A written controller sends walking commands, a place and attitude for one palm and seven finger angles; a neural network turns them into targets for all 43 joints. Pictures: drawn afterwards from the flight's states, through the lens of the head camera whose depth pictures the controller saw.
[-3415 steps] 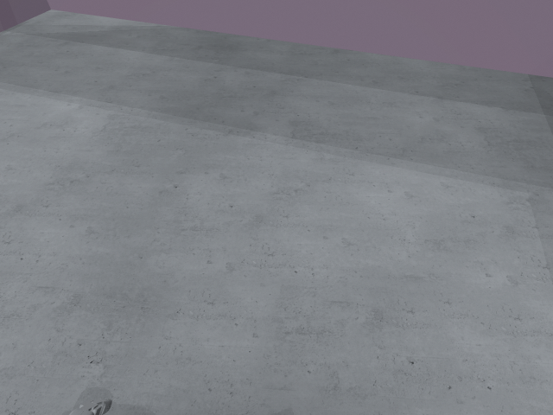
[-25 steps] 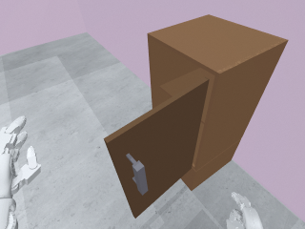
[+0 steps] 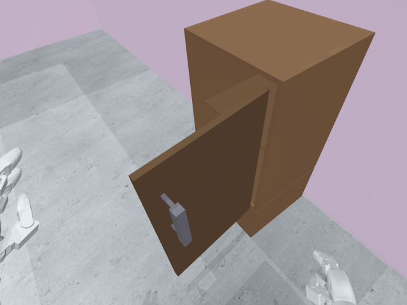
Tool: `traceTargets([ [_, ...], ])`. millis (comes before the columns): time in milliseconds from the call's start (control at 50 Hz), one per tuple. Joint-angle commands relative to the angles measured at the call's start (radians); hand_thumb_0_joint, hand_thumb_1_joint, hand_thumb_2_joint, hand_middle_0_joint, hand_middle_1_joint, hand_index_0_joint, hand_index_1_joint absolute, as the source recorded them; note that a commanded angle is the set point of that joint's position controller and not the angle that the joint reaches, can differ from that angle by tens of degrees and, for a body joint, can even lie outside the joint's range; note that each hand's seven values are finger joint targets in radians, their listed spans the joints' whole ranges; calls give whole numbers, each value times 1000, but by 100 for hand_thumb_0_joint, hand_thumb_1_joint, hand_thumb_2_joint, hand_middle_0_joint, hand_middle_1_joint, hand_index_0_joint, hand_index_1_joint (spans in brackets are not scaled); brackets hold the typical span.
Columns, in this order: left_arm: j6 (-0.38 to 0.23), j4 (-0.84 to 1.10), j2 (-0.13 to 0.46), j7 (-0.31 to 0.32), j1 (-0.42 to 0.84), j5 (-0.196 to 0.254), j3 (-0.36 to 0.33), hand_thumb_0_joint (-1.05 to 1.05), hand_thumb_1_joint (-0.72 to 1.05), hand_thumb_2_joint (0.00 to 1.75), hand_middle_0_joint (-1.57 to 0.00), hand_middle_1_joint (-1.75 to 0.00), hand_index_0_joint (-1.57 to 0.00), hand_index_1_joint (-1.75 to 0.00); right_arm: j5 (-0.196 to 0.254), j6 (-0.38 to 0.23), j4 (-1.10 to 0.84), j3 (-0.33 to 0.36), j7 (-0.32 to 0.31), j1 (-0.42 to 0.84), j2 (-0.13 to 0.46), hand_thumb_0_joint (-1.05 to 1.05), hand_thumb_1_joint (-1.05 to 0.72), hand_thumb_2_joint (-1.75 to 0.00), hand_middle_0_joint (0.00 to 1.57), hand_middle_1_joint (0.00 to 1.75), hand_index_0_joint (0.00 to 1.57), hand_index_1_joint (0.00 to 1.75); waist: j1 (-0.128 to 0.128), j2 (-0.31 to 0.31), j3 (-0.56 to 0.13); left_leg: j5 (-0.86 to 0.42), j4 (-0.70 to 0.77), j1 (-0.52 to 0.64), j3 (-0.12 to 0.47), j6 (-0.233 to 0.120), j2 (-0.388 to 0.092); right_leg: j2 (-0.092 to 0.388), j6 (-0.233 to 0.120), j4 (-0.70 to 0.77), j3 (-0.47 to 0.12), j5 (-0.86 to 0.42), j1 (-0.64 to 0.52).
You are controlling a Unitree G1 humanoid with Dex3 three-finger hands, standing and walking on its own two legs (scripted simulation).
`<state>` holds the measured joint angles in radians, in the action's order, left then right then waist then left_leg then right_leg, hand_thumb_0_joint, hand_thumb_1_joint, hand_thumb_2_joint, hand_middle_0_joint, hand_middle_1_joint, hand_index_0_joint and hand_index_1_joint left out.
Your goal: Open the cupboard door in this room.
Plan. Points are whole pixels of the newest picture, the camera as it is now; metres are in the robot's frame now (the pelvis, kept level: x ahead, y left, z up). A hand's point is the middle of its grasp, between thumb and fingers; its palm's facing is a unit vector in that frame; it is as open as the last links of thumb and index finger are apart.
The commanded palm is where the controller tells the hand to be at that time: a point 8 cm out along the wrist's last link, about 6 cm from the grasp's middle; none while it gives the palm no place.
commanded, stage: step back with the hand held close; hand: left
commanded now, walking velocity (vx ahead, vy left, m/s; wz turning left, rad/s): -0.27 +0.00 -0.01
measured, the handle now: (176, 220) +0.31 +0.10 -0.05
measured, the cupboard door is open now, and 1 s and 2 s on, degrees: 96 96 96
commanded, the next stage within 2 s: stop stepping back and stand still in 1.12 s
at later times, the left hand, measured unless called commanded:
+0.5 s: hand out of the picture +0.12 +0.30 +0.15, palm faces +0.40 -0.76 -0.51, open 7.4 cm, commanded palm +0.05 +0.33 +0.17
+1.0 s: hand out of the picture +0.07 +0.30 +0.16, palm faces +0.41 -0.78 -0.48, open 7.4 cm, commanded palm +0.01 +0.34 +0.17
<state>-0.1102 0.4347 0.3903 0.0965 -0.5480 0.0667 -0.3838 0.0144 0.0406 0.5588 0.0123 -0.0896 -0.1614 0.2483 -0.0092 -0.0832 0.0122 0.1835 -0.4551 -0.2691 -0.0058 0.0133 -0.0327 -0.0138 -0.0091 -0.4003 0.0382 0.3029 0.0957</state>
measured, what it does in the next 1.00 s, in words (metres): walks backwards: right foot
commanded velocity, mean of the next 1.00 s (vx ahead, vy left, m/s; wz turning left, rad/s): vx -0.33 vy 0.00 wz -0.03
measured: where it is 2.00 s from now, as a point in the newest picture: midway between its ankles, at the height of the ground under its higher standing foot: outside the picture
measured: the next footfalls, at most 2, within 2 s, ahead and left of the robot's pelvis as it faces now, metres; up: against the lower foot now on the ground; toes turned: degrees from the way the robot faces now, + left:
right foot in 0.94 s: -0.15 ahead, -0.07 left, +0.00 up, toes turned +2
left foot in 1.08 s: -0.03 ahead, +0.13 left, +0.00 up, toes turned +0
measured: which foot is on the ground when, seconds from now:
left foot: down 0.00-0.94, up 0.96-1.00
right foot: down 0.00-0.74, up 0.76-0.92, down 0.94-1.00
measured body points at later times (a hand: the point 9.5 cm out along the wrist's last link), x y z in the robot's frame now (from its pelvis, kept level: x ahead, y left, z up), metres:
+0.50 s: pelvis -0.08 +0.03 -0.01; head -0.05 +0.03 +0.44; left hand +0.09 +0.33 +0.18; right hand +0.09 -0.21 -0.10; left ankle +0.03 +0.13 -0.74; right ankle -0.06 -0.11 -0.74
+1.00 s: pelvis -0.13 +0.04 -0.02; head -0.10 +0.05 +0.43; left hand +0.04 +0.34 +0.19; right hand +0.06 -0.18 -0.10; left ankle +0.00 +0.13 -0.73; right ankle -0.19 -0.07 -0.74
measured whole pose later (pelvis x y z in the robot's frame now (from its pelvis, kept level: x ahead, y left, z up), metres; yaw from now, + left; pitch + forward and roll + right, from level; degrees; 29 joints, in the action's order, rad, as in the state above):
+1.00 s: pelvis -0.13 +0.04 -0.02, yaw +0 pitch +3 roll -3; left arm -0.22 0.57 0.43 0.15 -0.56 0.06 -0.43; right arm -0.02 -0.06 0.63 0.00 -0.05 -0.14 0.19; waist -0.04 -0.04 0.00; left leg 0.19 -0.64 -0.59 -0.01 0.02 -0.02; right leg -0.08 -0.03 -0.53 -0.01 0.36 0.22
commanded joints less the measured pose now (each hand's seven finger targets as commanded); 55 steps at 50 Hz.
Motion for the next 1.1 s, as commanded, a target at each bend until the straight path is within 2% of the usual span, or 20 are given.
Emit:
traceTargets([
  [0,-56,212,224,39,1,11,-153,0,90,90,-20,-30,-20,-30,3,-24,-167,34,-16,96,92,0,-90,-90,20,30,20,30,5,58,-176,-425,-23,221,-16,-47,-21,54,43,23,-6,-486,110],
  [120,-61,239,231,56,-7,16,-158,0,90,90,-20,-30,-20,-30,4,-25,-176,35,-22,96,95,0,-90,-90,20,30,20,30,7,41,-147,-297,11,156,6,-39,-32,40,35,25,-17,-329,135],
  [280,-101,234,234,77,-10,6,-168,0,90,90,-20,-30,-20,-30,-4,-61,-163,37,-25,91,113,0,-90,-90,20,30,20,30,15,-6,-55,157,120,-35,75,-40,-45,17,20,50,-31,26,161],
  [460,-137,294,218,84,0,-14,-181,0,90,90,-20,-30,-20,-30,-14,-112,-156,39,-19,77,113,0,-90,-90,20,30,20,30,7,-76,-75,377,199,-226,137,-59,-80,-37,8,-66,-29,103,52],
  [500,-135,296,219,85,-23,-8,-184,0,90,90,-20,-30,-20,-30,-15,-120,-151,38,-16,73,103,0,-90,-90,20,30,20,30,6,-41,-86,334,156,-197,115,-49,-61,-23,-3,-35,-46,114,85],
  [560,-144,308,228,96,-27,-3,-183,0,90,90,-20,-30,-20,-30,-17,-129,-114,43,-12,46,96,0,-90,-90,20,30,20,30,20,85,-101,200,-76,0,36,-10,4,76,-37,104,-132,184,317],
  [620,-134,302,207,111,34,-11,-142,0,90,90,-20,-30,-20,-30,-19,-127,-78,46,-15,41,95,0,-90,-90,20,30,20,30,38,137,-67,148,-214,111,21,5,24,143,-63,131,-158,182,507],
  [680,-137,312,236,114,86,-13,-159,0,90,90,-20,-30,-20,-30,-23,-133,-77,40,-31,70,106,0,-90,-90,20,30,20,30,35,18,-23,237,10,9,137,-21,-53,38,-3,3,-71,160,440],
  [720,-148,331,225,104,71,-20,-189,0,90,90,-20,-30,-20,-30,-27,-150,-104,39,-31,100,125,0,-90,-90,20,30,20,30,16,-215,-72,596,351,-327,376,-101,-218,-105,29,-344,-20,137,86],
  [740,-153,337,228,97,81,-25,-207,0,90,90,-20,-30,-20,-30,-34,-154,-103,48,-26,105,114,0,-90,-90,20,30,20,30,4,-225,-110,625,395,-399,416,-131,-264,-124,17,-496,-27,127,-1],
  [800,-161,314,226,84,-4,-1,-212,0,90,90,-20,-30,-20,-30,-39,-166,-91,57,12,95,84,0,-90,-90,20,30,20,30,-7,-134,-168,386,290,-264,289,-117,-219,-100,-19,-482,-37,211,84],
  [860,-159,345,211,74,-36,24,-176,0,90,90,-20,-30,-20,-30,-34,-166,-79,46,37,84,73,0,-90,-90,20,30,20,30,-3,-178,-182,287,231,-180,180,-41,-168,-68,-45,-149,-18,206,77],
  [880,-162,329,228,70,-53,21,-186,0,90,90,-20,-30,-20,-30,-37,-159,-68,46,40,61,68,0,-90,-90,20,30,20,30,7,-124,-175,207,149,-135,138,-19,-144,-11,-58,-6,-81,164,100],
  [920,-177,333,266,73,26,13,-183,0,90,90,-20,-30,-20,-30,-35,-135,-56,34,39,50,56,0,-90,-90,20,30,20,30,22,171,-146,84,-240,31,22,38,-23,259,-132,215,-393,23,356],
  [940,-174,314,274,81,78,1,-164,0,90,90,-20,-30,-20,-30,-36,-141,-55,30,35,63,59,0,-90,-90,20,30,20,30,15,216,-127,144,-380,17,-11,49,23,311,-149,195,-346,-155,397],
  [960,-153,276,233,77,79,-7,-126,0,90,90,-20,-30,-20,-30,-24,-139,-58,43,29,74,68,0,-90,-90,20,30,20,30,19,289,-121,170,-440,-60,23,32,38,280,-134,109,-290,-394,325],
  [1000,-130,273,248,78,75,-22,-150,0,90,90,-20,-30,-20,-30,-26,-120,-77,20,9,98,42,0,-90,-90,20,30,20,30,26,239,-93,109,-262,-113,29,13,11,225,-94,-21,-201,-720,174],
  [1020,-124,278,251,74,85,-20,-154,0,90,90,-20,-30,-20,-30,-25,-111,-78,12,-6,101,55,0,-90,-90,20,30,20,30,30,166,-76,-43,-92,-74,8,8,23,153,-50,-78,-156,-762,149],
  [1060,-132,321,278,70,112,-10,-174,0,90,90,-20,-30,-20,-30,-17,-105,-83,26,-11,82,92,0,-90,-90,20,30,20,30,12,-3,-173,-763,34,180,100,-53,-126,-10,41,-180,-72,-478,192],
  [1080,-135,306,282,64,99,-13,-171,0,90,90,-20,-30,-20,-30,-15,-114,-84,35,1,82,91,0,-90,-90,20,30,20,30,7,-38,-216,-888,46,273,158,-85,-207,-42,36,-256,-72,-110,246],
])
